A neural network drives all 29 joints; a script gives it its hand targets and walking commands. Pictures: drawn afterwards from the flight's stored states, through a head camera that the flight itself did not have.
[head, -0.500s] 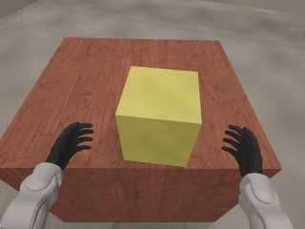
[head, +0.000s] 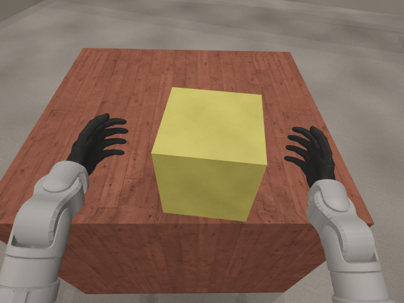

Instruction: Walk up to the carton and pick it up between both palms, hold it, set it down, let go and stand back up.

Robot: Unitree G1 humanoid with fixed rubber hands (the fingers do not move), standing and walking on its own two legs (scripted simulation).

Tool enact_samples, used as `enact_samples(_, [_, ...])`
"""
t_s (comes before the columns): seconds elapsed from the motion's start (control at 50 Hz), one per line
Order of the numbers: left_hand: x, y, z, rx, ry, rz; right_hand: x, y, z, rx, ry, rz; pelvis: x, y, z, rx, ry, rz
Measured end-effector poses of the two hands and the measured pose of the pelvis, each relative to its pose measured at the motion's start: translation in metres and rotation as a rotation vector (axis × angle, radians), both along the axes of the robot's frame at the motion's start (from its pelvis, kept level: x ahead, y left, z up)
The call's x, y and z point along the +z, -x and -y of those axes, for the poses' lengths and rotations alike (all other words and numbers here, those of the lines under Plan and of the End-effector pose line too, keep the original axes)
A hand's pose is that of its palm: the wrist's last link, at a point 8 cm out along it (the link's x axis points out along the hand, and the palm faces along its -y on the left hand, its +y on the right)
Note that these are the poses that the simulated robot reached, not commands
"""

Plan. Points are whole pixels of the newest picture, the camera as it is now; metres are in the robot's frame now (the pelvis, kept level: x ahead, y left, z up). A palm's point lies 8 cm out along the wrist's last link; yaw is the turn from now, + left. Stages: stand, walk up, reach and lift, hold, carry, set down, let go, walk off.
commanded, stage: reach and lift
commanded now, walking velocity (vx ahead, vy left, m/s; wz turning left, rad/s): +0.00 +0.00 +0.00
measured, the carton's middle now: (210, 156) +0.40 -0.01 +0.06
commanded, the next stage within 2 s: none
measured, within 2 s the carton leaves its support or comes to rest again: neither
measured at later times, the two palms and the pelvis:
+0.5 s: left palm (94, 109) +0.39 +0.20 +0.20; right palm (317, 131) +0.37 -0.20 +0.17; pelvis +0.00 +0.00 +0.00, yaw +0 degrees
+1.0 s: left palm (101, 98) +0.44 +0.20 +0.18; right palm (315, 124) +0.40 -0.21 +0.16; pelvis +0.00 +0.00 +0.00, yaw +0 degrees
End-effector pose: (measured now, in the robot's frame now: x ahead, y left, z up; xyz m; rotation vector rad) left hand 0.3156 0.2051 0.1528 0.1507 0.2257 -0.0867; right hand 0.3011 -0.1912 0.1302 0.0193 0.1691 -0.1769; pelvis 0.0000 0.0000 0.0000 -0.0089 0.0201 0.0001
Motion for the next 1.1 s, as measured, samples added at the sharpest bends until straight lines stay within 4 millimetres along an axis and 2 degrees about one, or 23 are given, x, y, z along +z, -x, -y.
enact_samples(0.08, [-0.001, -0.013, -0.001, 0.006, 0.008, -0.027, 0.005, -0.011, 0.001, -0.007, 0.004, 0.001, 0.000, 0.000, 0.000, 0.000, 0.000, 0.000])
enact_samples(0.14, [0.008, -0.021, 0.004, -0.003, 0.009, -0.006, 0.014, -0.019, 0.001, -0.004, -0.003, 0.025, 0.000, 0.000, 0.000, 0.000, 0.000, -0.001])
enact_samples(0.2, [0.017, -0.029, 0.006, -0.003, -0.001, 0.018, 0.014, -0.026, 0.005, -0.010, 0.001, 0.009, 0.000, 0.000, 0.000, 0.000, 0.000, 0.000])
enact_samples(0.34, [0.025, -0.047, 0.006, 0.013, 0.002, 0.011, 0.022, -0.038, 0.008, -0.013, -0.003, 0.015, 0.000, 0.000, 0.000, 0.000, 0.000, 0.000])
enact_samples(0.5, [0.044, -0.073, 0.010, 0.033, 0.008, 0.018, 0.038, -0.066, 0.006, -0.005, -0.005, 0.008, 0.000, 0.001, 0.000, 0.000, 0.000, 0.001])
enact_samples(0.68, [0.052, -0.101, 0.017, 0.033, 0.019, 0.013, 0.052, -0.086, 0.010, -0.028, -0.010, 0.009, 0.000, -0.001, 0.000, 0.000, 0.000, -0.001])
enact_samples(0.84, [0.054, -0.116, 0.016, 0.053, 0.024, 0.026, 0.044, -0.095, 0.015, -0.039, -0.022, -0.032, 0.000, -0.001, 0.000, 0.000, 0.000, -0.001])
enact_samples(0.94, [0.033, -0.119, 0.008, 0.080, 0.024, -0.028, 0.028, -0.095, 0.018, -0.050, -0.029, -0.070, 0.000, -0.001, 0.000, 0.000, 0.000, 0.000])
enact_samples(1.02, [0.031, -0.121, 0.006, 0.078, 0.031, 0.018, 0.024, -0.097, 0.015, -0.045, -0.043, -0.048, 0.000, -0.001, 0.000, 0.000, 0.000, -0.001])
enact_samples(1.1, [0.016, -0.121, 0.000, 0.094, 0.026, -0.004, 0.005, -0.096, 0.010, -0.051, -0.064, -0.085, 0.000, -0.001, 0.000, 0.000, 0.000, -0.001])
